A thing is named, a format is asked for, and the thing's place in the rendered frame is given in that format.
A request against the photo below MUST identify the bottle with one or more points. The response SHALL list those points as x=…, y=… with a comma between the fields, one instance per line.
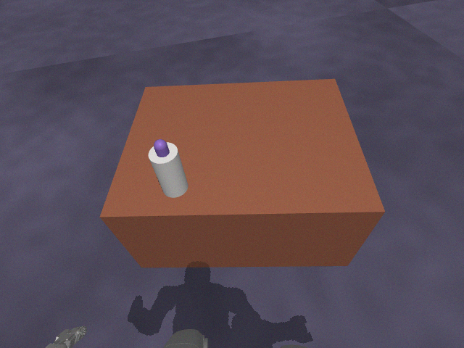
x=168, y=168

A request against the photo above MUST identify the left robot hand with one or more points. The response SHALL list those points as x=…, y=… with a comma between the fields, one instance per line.
x=68, y=338

